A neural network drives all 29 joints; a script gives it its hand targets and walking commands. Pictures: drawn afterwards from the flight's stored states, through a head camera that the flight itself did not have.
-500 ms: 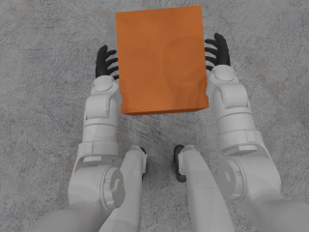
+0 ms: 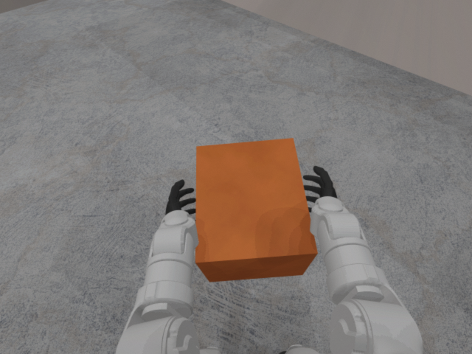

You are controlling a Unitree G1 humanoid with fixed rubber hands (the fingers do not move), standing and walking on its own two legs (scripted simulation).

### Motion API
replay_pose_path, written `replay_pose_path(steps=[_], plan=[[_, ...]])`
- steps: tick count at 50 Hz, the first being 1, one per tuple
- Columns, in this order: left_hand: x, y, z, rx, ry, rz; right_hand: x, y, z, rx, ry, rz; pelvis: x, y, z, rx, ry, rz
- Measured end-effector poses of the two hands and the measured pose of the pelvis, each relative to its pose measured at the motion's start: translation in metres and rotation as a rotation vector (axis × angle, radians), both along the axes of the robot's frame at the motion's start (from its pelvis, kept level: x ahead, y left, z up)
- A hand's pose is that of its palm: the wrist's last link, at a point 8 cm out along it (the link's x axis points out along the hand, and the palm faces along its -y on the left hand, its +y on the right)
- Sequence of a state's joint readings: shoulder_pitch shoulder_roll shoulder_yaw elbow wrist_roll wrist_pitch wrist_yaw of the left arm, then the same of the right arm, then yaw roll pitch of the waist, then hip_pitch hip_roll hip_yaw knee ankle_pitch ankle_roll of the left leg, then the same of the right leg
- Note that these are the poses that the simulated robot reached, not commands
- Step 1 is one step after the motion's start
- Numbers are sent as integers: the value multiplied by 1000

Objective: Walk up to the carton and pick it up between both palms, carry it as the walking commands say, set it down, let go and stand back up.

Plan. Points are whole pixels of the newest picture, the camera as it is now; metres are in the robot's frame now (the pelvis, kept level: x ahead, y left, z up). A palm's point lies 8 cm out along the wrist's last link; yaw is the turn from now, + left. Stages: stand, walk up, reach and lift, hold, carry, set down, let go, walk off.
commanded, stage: reach and lift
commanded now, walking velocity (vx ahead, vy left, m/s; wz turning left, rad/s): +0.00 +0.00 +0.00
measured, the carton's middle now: (250, 211) +0.39 +0.01 -0.04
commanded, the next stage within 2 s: hold in 1.24 s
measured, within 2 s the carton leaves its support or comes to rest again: neither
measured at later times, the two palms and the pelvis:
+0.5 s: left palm (176, 204) +0.34 +0.14 +0.07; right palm (338, 195) +0.36 -0.15 +0.06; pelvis +0.07 -0.01 +0.02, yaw +1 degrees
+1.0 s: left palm (179, 206) +0.34 +0.13 +0.06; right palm (340, 197) +0.35 -0.15 +0.07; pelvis +0.07 -0.01 +0.02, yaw +1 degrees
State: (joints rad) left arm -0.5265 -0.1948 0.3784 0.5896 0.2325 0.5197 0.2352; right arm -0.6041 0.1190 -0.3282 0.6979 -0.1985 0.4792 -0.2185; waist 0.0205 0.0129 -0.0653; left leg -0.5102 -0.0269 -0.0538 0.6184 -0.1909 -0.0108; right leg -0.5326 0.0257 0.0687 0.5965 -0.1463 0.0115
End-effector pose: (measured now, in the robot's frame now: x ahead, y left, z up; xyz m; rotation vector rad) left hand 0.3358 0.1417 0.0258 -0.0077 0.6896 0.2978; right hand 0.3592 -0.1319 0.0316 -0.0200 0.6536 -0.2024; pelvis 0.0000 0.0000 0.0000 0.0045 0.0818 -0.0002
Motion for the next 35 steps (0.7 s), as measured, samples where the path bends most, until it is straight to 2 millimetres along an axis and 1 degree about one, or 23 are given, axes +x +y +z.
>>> replay_pose_path(steps=[4,6,10,13,17,23,27,32,35], plan=[[2,-2,25,1,-24,-4,-2,-3,20,16,-23,-9,15,2,3,2,-57,-7],[3,-3,34,3,-26,-5,-1,-4,27,14,-24,-3,22,2,4,4,-95,-9],[5,-4,47,5,-26,-20,2,-7,40,10,-24,11,34,1,5,5,-153,-8],[5,-5,52,-13,-30,-40,2,-10,46,11,-24,18,44,-2,8,3,-182,-1],[5,-6,51,-39,-16,-83,0,-14,46,10,-7,20,56,-5,12,0,-214,7],[5,-7,44,-40,16,-114,-3,-16,37,-1,29,18,65,-10,15,1,-239,12],[5,-4,38,-24,31,-88,-1,-11,31,-9,46,23,67,-14,17,2,-232,15],[7,0,35,15,34,-30,4,-2,31,-24,43,28,69,-17,18,0,-203,25],[8,1,32,8,42,-19,8,0,31,-39,48,45,71,-17,19,0,-187,32]])
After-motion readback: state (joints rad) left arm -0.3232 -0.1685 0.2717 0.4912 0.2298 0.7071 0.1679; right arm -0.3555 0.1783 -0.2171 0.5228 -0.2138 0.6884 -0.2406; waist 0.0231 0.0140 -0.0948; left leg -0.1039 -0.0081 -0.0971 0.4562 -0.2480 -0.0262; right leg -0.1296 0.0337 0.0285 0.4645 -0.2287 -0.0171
